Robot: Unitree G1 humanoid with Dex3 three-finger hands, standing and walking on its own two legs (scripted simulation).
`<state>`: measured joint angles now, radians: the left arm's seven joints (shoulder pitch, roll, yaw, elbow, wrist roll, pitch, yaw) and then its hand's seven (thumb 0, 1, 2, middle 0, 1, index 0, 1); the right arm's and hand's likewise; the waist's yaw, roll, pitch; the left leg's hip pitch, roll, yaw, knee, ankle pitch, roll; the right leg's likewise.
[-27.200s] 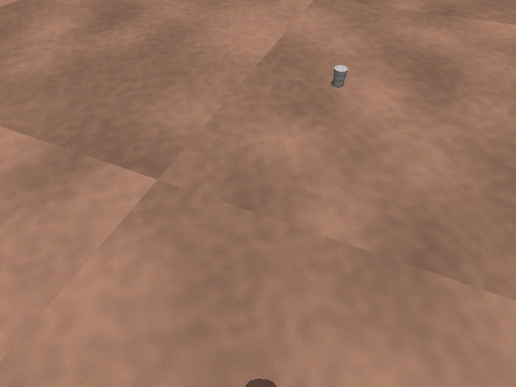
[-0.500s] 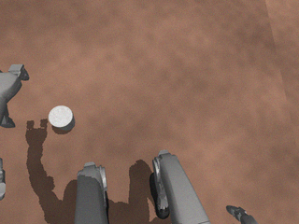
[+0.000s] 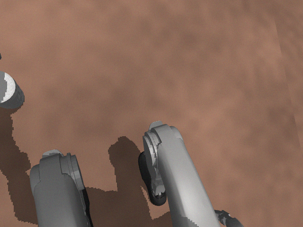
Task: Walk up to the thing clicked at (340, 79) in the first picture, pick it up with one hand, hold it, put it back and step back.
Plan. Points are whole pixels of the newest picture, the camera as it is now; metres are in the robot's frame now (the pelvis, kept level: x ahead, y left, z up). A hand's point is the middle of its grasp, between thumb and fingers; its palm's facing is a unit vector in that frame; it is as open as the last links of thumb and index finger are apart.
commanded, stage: approach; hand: left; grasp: from above
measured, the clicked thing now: (4, 93) +0.52 +0.29 -0.31
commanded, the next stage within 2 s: rest palm in 0.18 s
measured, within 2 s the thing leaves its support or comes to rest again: neither
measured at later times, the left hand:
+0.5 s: hand out of the picture +0.50 +0.31 -0.24, palm faces -0.46 -0.08 -0.88, open 14.1 cm
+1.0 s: hand (1, 93) +0.51 +0.28 -0.26, palm faces -0.42 -0.06 -0.91, open 14.1 cm
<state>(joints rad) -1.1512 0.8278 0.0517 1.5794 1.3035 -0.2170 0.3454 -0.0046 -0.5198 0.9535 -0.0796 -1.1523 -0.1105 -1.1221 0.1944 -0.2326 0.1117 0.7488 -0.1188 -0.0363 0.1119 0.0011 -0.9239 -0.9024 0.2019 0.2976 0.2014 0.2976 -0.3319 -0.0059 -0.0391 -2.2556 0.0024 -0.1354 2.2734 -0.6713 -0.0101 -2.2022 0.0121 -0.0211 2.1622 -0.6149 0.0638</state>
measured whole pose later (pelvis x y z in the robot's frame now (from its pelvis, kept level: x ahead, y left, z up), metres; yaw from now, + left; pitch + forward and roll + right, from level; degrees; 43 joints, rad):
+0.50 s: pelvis +0.01 +0.00 -0.05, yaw -2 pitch +34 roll -11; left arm -1.08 0.89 0.11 1.57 1.25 -0.15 0.39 0.00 -0.53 0.98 -0.08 -1.06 -0.09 -1.05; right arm 0.15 -0.29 0.13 0.69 -0.16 -0.07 0.18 0.00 -0.92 -0.90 0.20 0.30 0.20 0.30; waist -0.33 -0.01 0.03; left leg -2.34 -0.01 -0.18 2.47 -0.74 -0.02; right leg -2.28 0.02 -0.04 2.33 -0.67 0.08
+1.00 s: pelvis +0.00 +0.01 -0.06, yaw -5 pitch +30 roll -13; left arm -1.15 0.96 0.10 1.72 1.34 -0.20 0.54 -0.01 -0.52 0.97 -0.07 -1.06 -0.09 -1.05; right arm 0.17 -0.32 0.22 0.68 -0.21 -0.12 0.19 0.00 -0.92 -0.91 0.20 0.30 0.20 0.30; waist -0.39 -0.07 0.09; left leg -2.37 -0.01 -0.22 2.52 -0.70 -0.01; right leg -2.28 0.04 -0.08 2.34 -0.62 0.07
